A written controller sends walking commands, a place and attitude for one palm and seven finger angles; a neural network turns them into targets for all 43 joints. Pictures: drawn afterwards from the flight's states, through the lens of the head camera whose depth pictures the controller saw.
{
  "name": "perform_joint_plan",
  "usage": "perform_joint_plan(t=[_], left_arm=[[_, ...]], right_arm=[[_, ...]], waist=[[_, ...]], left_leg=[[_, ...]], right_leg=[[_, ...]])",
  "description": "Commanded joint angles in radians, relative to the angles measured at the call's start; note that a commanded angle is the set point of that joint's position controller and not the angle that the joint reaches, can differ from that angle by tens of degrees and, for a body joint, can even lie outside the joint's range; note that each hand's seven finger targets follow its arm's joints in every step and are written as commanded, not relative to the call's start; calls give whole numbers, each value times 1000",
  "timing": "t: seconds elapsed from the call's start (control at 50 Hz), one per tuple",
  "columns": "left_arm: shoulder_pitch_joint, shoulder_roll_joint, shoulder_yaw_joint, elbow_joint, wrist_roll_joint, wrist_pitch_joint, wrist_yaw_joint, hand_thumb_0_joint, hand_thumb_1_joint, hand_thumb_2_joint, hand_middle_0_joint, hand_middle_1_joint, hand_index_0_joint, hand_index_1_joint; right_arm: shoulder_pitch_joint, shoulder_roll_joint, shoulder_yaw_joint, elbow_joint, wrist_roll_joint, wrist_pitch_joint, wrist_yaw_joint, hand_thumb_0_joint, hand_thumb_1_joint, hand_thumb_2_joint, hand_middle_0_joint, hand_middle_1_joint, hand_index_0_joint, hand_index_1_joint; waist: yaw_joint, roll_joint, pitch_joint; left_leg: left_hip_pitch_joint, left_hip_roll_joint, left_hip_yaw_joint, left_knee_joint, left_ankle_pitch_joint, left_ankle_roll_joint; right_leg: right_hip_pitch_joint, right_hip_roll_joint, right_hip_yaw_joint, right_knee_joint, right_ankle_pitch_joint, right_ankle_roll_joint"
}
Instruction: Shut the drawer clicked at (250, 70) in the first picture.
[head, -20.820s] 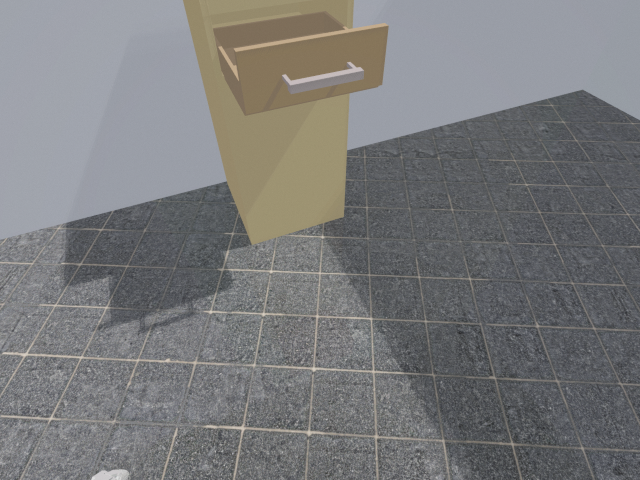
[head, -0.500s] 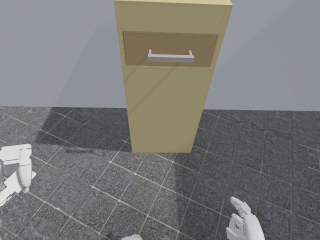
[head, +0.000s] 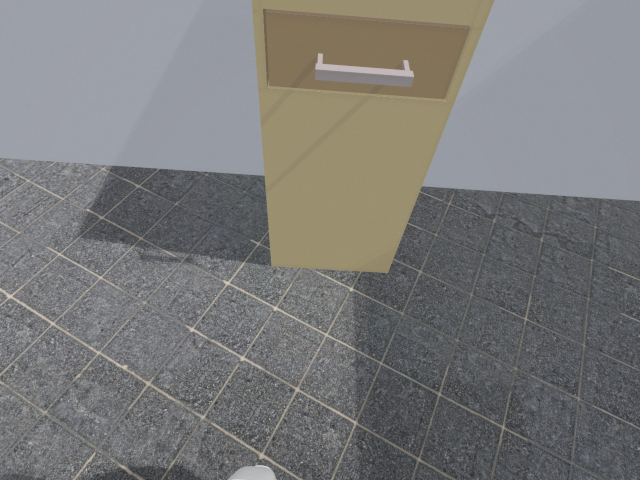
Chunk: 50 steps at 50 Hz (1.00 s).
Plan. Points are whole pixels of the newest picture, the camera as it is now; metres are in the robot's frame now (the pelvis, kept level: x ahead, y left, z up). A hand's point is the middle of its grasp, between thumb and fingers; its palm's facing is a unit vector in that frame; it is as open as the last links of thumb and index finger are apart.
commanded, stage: let the arm hang, fingers relaxed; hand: left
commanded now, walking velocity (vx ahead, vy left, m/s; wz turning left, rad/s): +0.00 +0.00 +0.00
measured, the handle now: (363, 68) +0.83 -0.03 +0.06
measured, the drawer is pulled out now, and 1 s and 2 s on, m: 0.00 0.00 0.00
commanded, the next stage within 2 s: look to check the result in 0.66 s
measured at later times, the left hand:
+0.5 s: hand out of the picture +0.02 +0.19 -0.16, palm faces -0.02 -0.98 -0.22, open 7.3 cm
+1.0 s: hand out of the picture +0.03 +0.18 -0.16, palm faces -0.03 -0.97 -0.22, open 7.4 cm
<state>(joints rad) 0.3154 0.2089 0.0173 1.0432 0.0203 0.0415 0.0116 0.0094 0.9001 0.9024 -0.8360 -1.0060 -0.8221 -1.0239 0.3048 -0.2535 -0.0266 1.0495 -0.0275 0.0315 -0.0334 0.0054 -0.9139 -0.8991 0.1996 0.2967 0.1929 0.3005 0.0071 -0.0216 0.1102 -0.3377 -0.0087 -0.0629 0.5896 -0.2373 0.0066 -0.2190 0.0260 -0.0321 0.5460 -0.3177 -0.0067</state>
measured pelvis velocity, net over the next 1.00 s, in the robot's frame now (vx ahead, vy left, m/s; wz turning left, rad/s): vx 0.01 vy -0.01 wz -0.04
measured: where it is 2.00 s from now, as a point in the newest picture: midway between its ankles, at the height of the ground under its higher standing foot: outside the picture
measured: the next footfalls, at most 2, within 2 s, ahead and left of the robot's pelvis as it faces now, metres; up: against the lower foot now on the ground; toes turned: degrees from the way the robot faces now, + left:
none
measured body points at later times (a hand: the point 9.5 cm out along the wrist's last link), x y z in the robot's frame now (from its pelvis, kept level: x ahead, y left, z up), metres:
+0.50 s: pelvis -0.01 +0.00 +0.01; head +0.00 +0.00 +0.46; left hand +0.03 +0.24 -0.14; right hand +0.00 -0.23 -0.15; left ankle +0.04 +0.11 -0.73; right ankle -0.02 -0.12 -0.73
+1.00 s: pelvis +0.01 -0.01 +0.01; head +0.03 -0.02 +0.46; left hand +0.03 +0.23 -0.14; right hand +0.01 -0.24 -0.15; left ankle +0.04 +0.11 -0.73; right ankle -0.02 -0.12 -0.73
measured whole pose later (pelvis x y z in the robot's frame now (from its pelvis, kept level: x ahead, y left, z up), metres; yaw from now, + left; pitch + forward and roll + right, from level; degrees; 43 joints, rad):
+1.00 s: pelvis +0.01 -0.01 +0.01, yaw -2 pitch -1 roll +0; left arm 0.22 0.18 0.01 1.16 0.01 -0.01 0.02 0.00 0.90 0.90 -0.20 -0.30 -0.20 -0.30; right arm 0.21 -0.18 -0.01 1.15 -0.02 0.00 -0.03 0.00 -0.91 -0.90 0.20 0.30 0.20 0.30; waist -0.01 0.01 0.07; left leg -0.21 0.00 -0.02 0.40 -0.17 -0.01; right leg -0.12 0.03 0.01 0.40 -0.25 -0.02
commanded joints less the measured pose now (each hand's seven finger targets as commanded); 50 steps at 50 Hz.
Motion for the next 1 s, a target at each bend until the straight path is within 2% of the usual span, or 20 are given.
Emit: perform_joint_plan(t=[0.0, 0.02, 0.04, 0.06, 0.08, 0.14, 0.2, 0.24, 0.28, 0.38, 0.58, 0.68, 0.74, 0.76, 0.84, 0.98], left_arm=[[-28, 133, 24, 4, -15, -45, 8, 0, 900, 900, -480, -603, -480, -603], [-22, 126, 22, 24, -15, -45, 9, 0, 900, 900, -440, -560, -440, -560], [-12, 119, 18, 42, -15, -44, 9, 0, 900, 900, -400, -517, -400, -517], [-9, 118, 15, 56, -13, -44, 10, 0, 900, 900, -360, -473, -360, -473], [-14, 105, 12, 68, -12, -43, 11, 0, 900, 900, -320, -430, -320, -430], [-14, 91, 9, 84, -9, -38, 12, 0, 900, 900, -200, -300, -200, -300], [-7, 81, 8, 88, -8, -41, 14, 0, 900, 900, -200, -300, -200, -300], [-16, 78, 9, 89, -5, -40, 15, 0, 900, 900, -200, -300, -200, -300], [-21, 79, 10, 86, -5, -43, 16, 0, 900, 900, -200, -300, -200, -300], [-34, 85, 15, 77, -4, -47, 16, 0, 900, 900, -200, -300, -200, -300], [-54, 91, 16, 76, -9, -59, 17, 0, 900, 900, -200, -300, -200, -300], [-58, 97, 18, 79, -10, -62, 19, 0, 900, 900, -200, -300, -200, -300], [-57, 88, 15, 83, -11, -59, 20, 0, 900, 900, -200, -300, -200, -300], [-55, 103, 18, 81, -10, -62, 20, 0, 900, 900, -200, -300, -200, -300], [-57, 99, 16, 86, -12, -62, 19, 0, 900, 900, -200, -300, -200, -300], [-71, 120, 21, 81, -11, -67, 20, 0, 900, 900, -200, -300, -200, -300]], right_arm=[[-35, -88, -9, -24, 11, -52, -17, 0, -900, -900, 200, 300, 200, 300], [-34, -84, -6, -11, 13, -50, -18, 0, -900, -900, 200, 300, 200, 300], [-36, -77, -5, 0, 14, -48, -18, 0, -900, -900, 200, 300, 200, 300], [-36, -78, -8, 4, 16, -45, -17, 0, -900, -900, 200, 300, 200, 300], [-30, -71, -8, 13, 14, -42, -17, 0, -900, -900, 200, 300, 200, 300], [-24, -52, -11, 32, 10, -31, -12, 0, -900, -900, 200, 300, 200, 300], [-19, -29, -13, 41, 7, -29, -8, 0, -900, -900, 200, 300, 200, 300], [-19, -27, -14, 51, 5, -28, -7, 0, -900, -900, 200, 300, 200, 300], [-17, -24, -13, 53, 5, -29, -5, 0, -900, -900, 200, 300, 200, 300], [-26, -20, -12, 53, 3, -32, -2, 0, -900, -900, 200, 300, 200, 300], [-35, -29, -7, 60, 6, -42, -6, 0, -900, -900, 200, 300, 200, 300], [-37, -32, -8, 66, 7, -41, -7, 0, -900, -900, 200, 300, 200, 300], [-39, -29, -6, 70, 7, -39, -8, 0, -900, -900, 200, 300, 200, 300], [-37, -41, -8, 68, 9, -40, -8, 0, -900, -900, 200, 300, 200, 300], [-42, -39, -7, 71, 7, -39, -8, 0, -900, -900, 200, 300, 200, 300], [-62, -58, -12, 69, 9, -41, -8, 0, -900, -900, 200, 300, 200, 300]], waist=[[3, 150, -184], [5, 161, -179], [7, 138, -165], [7, 77, -139], [1, 61, -113], [-6, 57, -45], [-7, 39, -45], [-9, 5, -11], [-9, -1, -15], [-10, 30, -11], [-14, 29, -63], [-15, 35, -70], [-16, 39, -47], [-14, 25, -59], [-16, 30, -63], [-16, 25, -71]], left_leg=[[141, 126, -98, -201, 260, 58], [147, 129, -105, -218, 248, 63], [142, 129, -105, -230, 198, 62], [137, 125, -103, -233, 163, 57], [128, 119, -96, -244, 118, 52], [92, 107, -95, -284, -41, 42], [89, 97, -83, -288, -74, 38], [84, 98, -83, -295, -82, 37], [89, 94, -76, -291, -62, 36], [94, 89, -66, -288, -52, 34], [162, 95, -39, -246, 122, 29], [177, 97, -30, -239, 151, 25], [175, 98, -30, -246, 129, 24], [179, 99, -30, -241, 146, 25], [188, 99, -27, -243, 134, 24], [205, 103, -22, -237, 174, 23]], right_leg=[[87, -98, 91, -118, 183, -43], [92, -95, 86, -131, 158, -39], [91, -95, 83, -151, 130, -38], [82, -96, 87, -173, 124, -40], [66, -101, 91, -187, 109, -43], [18, -96, 98, -209, 18, -44], [7, -97, 103, -215, 2, -42], [-24, -98, 102, -216, -14, -40], [-27, -101, 109, -220, -16, -39], [-41, -103, 117, -224, -18, -40], [-7, -114, 125, -225, 107, -42], [7, -116, 127, -231, 138, -43], [-5, -111, 130, -238, 117, -44], [5, -111, 129, -238, 131, -44], [7, -114, 132, -246, 122, -45], [24, -118, 132, -246, 188, -45]])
